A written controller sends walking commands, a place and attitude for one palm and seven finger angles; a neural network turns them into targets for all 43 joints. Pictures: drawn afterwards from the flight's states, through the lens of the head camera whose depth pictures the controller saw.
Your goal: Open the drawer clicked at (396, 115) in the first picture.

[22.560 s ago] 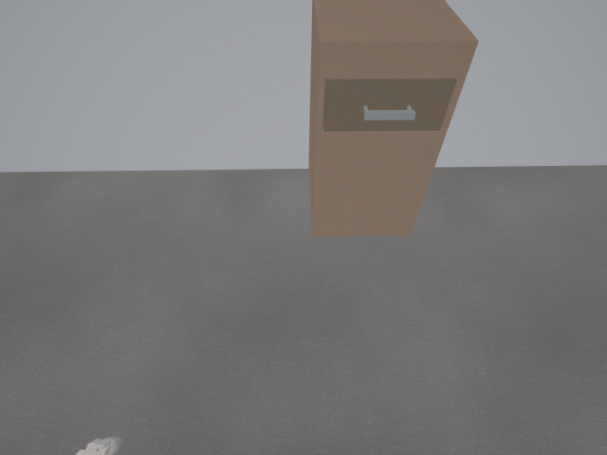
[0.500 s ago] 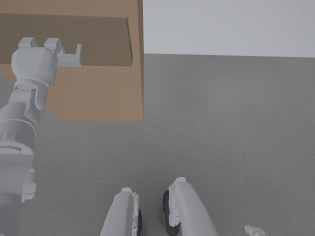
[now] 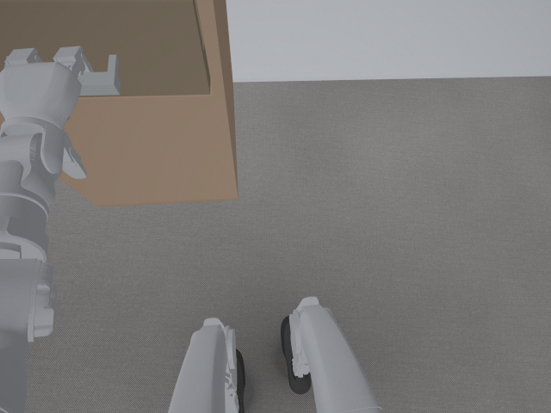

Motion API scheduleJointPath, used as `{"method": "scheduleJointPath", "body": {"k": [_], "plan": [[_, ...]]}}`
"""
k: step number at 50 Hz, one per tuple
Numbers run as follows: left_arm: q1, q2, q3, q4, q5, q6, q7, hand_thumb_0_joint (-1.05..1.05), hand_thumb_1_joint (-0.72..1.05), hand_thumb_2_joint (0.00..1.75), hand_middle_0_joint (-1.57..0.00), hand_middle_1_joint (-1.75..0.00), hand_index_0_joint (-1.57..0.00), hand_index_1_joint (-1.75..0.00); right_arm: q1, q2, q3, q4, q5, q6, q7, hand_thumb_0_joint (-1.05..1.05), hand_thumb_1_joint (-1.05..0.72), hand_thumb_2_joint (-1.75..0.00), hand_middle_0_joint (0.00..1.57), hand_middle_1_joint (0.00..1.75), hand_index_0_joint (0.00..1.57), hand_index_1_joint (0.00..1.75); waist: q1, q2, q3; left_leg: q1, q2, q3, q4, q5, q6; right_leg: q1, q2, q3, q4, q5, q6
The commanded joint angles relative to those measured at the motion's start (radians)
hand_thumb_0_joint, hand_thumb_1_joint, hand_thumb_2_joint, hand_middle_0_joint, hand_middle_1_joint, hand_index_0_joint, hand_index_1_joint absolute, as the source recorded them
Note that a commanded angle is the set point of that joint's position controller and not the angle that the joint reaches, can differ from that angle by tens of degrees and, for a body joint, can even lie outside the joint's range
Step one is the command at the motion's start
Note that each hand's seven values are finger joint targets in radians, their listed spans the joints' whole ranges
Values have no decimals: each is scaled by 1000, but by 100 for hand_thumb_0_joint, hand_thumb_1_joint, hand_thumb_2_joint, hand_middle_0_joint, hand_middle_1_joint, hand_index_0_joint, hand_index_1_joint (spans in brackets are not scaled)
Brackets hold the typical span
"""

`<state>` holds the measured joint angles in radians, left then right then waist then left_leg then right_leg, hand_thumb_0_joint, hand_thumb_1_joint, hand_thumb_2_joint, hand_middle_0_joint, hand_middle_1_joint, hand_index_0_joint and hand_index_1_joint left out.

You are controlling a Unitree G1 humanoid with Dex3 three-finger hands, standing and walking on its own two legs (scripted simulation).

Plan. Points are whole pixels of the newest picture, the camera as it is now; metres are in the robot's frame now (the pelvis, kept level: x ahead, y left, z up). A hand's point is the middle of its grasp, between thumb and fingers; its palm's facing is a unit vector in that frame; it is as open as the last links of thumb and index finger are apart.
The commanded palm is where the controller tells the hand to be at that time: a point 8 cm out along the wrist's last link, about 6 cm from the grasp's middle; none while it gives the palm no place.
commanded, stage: lift the hand off the handle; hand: left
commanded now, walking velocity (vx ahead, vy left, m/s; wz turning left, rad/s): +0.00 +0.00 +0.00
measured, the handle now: (61, 73) +0.59 +0.26 +0.01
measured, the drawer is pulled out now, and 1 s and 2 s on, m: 0.00 0.00 0.00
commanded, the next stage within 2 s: none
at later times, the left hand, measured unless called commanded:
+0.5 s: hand (58, 106) +0.54 +0.26 +0.01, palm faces -0.09 -0.04 -1.00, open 13.6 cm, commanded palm +0.55 +0.24 +0.07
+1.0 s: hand (42, 88) +0.54 +0.26 +0.05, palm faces -0.10 -0.04 -0.99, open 13.4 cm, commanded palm +0.54 +0.25 +0.11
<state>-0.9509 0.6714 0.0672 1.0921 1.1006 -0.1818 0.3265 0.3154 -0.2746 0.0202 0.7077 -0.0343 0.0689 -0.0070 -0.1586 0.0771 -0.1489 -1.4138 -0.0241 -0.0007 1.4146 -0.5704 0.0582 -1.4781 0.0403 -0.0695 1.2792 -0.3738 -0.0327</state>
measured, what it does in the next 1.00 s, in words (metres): rises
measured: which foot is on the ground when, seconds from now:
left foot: down 0.00-1.00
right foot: down 0.00-1.00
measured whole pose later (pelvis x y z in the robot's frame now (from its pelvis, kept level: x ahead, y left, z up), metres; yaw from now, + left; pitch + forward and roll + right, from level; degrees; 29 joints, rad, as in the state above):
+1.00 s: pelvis +0.06 +0.00 +0.07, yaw +1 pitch +28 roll -3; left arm -0.81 0.58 0.04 1.09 1.10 -0.18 0.38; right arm 0.29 -0.27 -0.02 0.71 -0.06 0.12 0.00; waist -0.13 0.06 -0.15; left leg -1.06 -0.03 -0.02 1.12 -0.55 0.05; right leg -1.13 0.05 -0.06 1.02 -0.38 -0.03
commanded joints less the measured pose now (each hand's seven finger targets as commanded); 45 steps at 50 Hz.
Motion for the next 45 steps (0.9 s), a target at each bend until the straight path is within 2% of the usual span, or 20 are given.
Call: {"method": "scheduleJointPath", "body": {"k": [1, 3, 5, 8, 9, 11, 13, 17, 18, 19, 20, 21, 24, 28, 29, 33, 34, 40, 44, 45], "plan": [[-453, 336, 60, -127, 12, 18, 66, 0, -50, 30, -30, -120, -30, -120, 178, -200, -47, -24, -4, -14, -21, 0, -90, -90, 20, 30, 20, 30, -38, 76, -527, 280, 4, -84, -254, 98, -5, 418, 10, 47, -167, -52, -7], [-461, 309, 44, -113, 16, 13, 72, 0, -50, 30, -30, -120, -30, -120, 179, -197, -49, -25, -11, -20, -21, 0, -90, -90, 20, 30, 20, 30, -48, 91, -533, 303, 4, -82, -248, 131, -8, 410, 11, 46, -168, -27, -8], [-447, 293, 38, -116, 19, 2, 69, 0, -50, 30, -30, -120, -30, -120, 183, -193, -51, -31, -15, -22, -20, 0, -90, -90, 20, 30, 20, 30, -42, 121, -560, 345, 6, -87, -242, 201, -17, 408, 13, 39, -160, 15, -12], [-390, 229, 10, -65, 15, 3, 61, 0, -50, 30, -30, -120, -30, -120, 189, -189, -57, -35, -17, -16, -14, 0, -90, -90, 20, 30, 20, 30, -47, 93, -537, 384, 12, -95, -237, 277, -24, 389, 19, 31, -160, 57, -12], [-444, 223, 2, -113, 12, -5, 65, 0, -50, 30, -30, -120, -30, -120, 193, -187, -60, -36, -17, -15, -15, 0, -90, -90, 20, 30, 20, 30, -59, 107, -543, 402, 16, -97, -241, 287, -26, 388, 18, 30, -167, 66, -11], [-427, 266, 37, -132, 12, -4, 76, 0, -50, 30, -30, -120, -30, -120, 194, -190, -65, -36, -20, -8, -11, 0, -90, -90, 20, 30, 20, 30, -38, 120, -595, 424, 10, -88, -241, 321, -28, 434, 20, 36, -171, 95, -13], [-445, 243, 25, -149, 8, -3, 84, 0, -50, 30, -30, -120, -30, -120, 193, -186, -68, -35, -20, -2, -9, 0, -90, -90, 20, 30, 20, 30, -45, 125, -594, 457, 11, -96, -249, 355, -36, 434, 21, 31, -176, 114, -11], [-440, 258, 51, -196, 2, -2, 99, 0, -50, 30, -30, -120, -30, -120, 183, -182, -72, -37, -23, 8, -5, 0, -90, -90, 20, 30, 20, 30, -30, 123, -640, 515, 12, -96, -268, 404, -38, 485, 21, 32, -192, 154, -11], [-430, 262, 55, -208, 3, -4, 103, 0, -50, 30, -30, -120, -30, -120, 184, -183, -74, -35, -24, 12, -6, 0, -90, -90, 20, 30, 20, 30, -20, 147, -651, 539, 11, -95, -271, 438, -44, 496, 20, 33, -195, 177, -12], [-429, 231, 36, -210, 1, -2, 104, 0, -50, 30, -30, -120, -30, -120, 181, -178, -77, -35, -22, 13, -3, 0, -90, -90, 20, 30, 20, 30, -28, 152, -648, 558, 12, -100, -275, 450, -46, 490, 21, 31, -202, 183, -11], [-421, 252, 54, -205, 1, -1, 107, 0, -50, 30, -30, -120, -30, -120, 179, -181, -76, -29, -23, 16, -3, 0, -90, -90, 20, 30, 20, 30, -22, 136, -637, 559, 14, -100, -280, 446, -47, 493, 21, 29, -206, 177, -11], [-430, 245, 47, -211, 2, 1, 112, 0, -50, 30, -30, -120, -30, -120, 174, -180, -76, -30, -24, 18, -6, 0, -90, -90, 20, 30, 20, 30, -31, 121, -627, 563, 14, -95, -285, 446, -43, 502, 22, 32, -217, 184, -9], [-416, 258, 59, -229, 0, -4, 115, 0, -50, 30, -30, -120, -30, -120, 169, -178, -75, -27, -25, 21, -5, 0, -90, -90, 20, 30, 20, 30, -18, 141, -642, 588, 12, -90, -296, 479, -45, 535, 21, 36, -226, 217, -11], [-395, 215, 35, -209, -4, -3, 120, 0, -50, 30, -30, -120, -30, -120, 165, -172, -78, -27, -26, 22, -7, 0, -90, -90, 20, 30, 20, 30, -29, 115, -604, 588, 9, -79, -315, 471, -35, 565, 22, 41, -255, 229, -9], [-400, 258, 64, -219, -3, -7, 124, 0, -50, 30, -30, -120, -30, -120, 164, -178, -75, -24, -27, 24, -9, 0, -90, -90, 20, 30, 20, 30, -21, 112, -599, 579, 10, -76, -319, 471, -35, 579, 20, 43, -255, 236, -9], [-377, 240, 68, -281, -12, -29, 126, 0, -50, 30, -30, -120, -30, -120, 168, -170, -85, -28, -31, 25, -8, 0, -90, -90, 20, 30, 20, 30, -6, 145, -674, 672, 9, -78, -332, 575, -46, 624, 21, 45, -266, 308, -9], [-355, 256, 86, -281, -18, -30, 128, 0, -50, 30, -30, -120, -30, -120, 164, -171, -83, -26, -31, 27, -7, 0, -90, -90, 20, 30, 20, 30, 1, 129, -661, 668, 10, -74, -336, 585, -44, 642, 21, 47, -271, 323, -9], [-311, 198, 45, -217, -7, -1, 140, 0, -50, 30, -30, -120, -30, -120, 159, -173, -88, -18, -29, 45, 0, 0, -90, -90, 20, 30, 20, 30, -5, 92, -574, 661, 9, -67, -373, 559, -41, 651, 21, 45, -308, 312, -9], [-336, 200, 41, -221, -15, 7, 134, 0, -50, 30, -30, -120, -30, -120, 161, -173, -88, -19, -27, 49, -3, 0, -90, -90, 20, 30, 20, 30, -7, 89, -566, 664, 5, -58, -395, 543, -34, 690, 20, 51, -328, 319, -7], [-335, 218, 53, -235, -11, 3, 131, 0, -50, 30, -30, -120, -30, -120, 164, -174, -89, -20, -27, 50, -5, 0, -90, -90, 20, 30, 20, 30, 1, 82, -589, 682, 5, -64, -400, 558, -36, 703, 20, 50, -328, 327, -8]]}}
